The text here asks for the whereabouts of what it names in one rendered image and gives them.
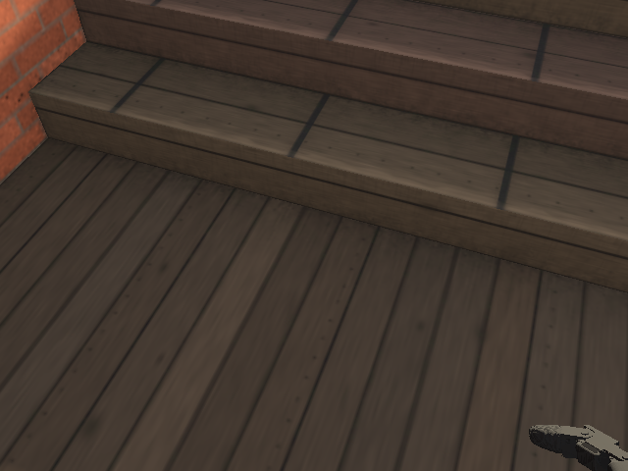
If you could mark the robot right hand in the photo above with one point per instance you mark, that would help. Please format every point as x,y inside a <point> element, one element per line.
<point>593,449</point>

